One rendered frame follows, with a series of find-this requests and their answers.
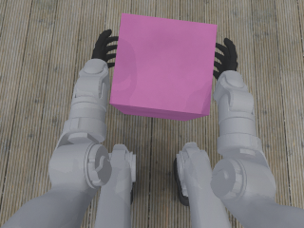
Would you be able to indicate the left robot upper arm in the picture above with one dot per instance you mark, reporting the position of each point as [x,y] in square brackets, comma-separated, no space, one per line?
[76,173]

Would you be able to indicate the right robot forearm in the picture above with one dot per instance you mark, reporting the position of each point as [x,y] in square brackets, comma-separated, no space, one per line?
[237,120]

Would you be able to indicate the carton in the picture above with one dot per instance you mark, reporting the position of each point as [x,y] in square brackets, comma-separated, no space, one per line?
[164,68]

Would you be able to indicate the robot right thigh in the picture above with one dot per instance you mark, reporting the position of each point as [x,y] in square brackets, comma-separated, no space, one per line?
[206,210]

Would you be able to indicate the right robot upper arm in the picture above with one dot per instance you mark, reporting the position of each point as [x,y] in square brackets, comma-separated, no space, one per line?
[248,191]

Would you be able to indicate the robot left hand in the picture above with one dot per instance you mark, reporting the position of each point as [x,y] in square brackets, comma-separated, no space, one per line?
[101,48]

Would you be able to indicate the left robot forearm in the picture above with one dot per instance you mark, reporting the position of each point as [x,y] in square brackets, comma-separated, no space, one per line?
[86,121]

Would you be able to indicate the robot right hand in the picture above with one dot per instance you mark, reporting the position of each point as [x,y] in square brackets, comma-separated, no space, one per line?
[228,61]

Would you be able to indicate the robot right shin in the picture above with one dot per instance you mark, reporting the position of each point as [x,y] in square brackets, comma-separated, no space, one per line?
[203,153]

